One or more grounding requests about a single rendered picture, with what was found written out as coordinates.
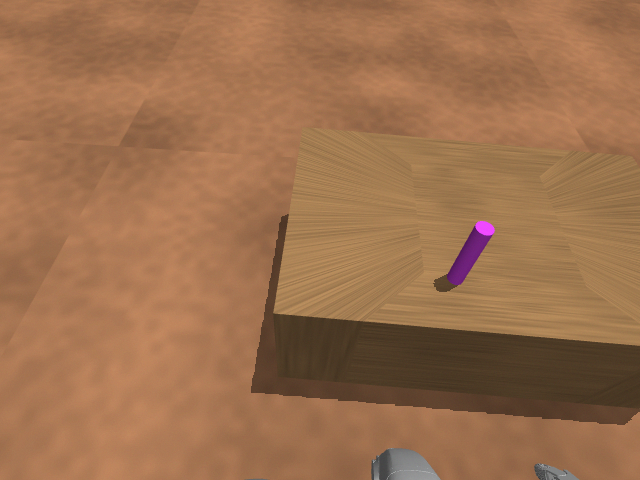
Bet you can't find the right robot hand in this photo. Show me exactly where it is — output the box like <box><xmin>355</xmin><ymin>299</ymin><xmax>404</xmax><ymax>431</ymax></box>
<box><xmin>534</xmin><ymin>463</ymin><xmax>579</xmax><ymax>480</ymax></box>

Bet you can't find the can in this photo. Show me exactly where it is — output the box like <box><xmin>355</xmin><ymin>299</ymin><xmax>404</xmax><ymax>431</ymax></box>
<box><xmin>447</xmin><ymin>221</ymin><xmax>495</xmax><ymax>285</ymax></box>

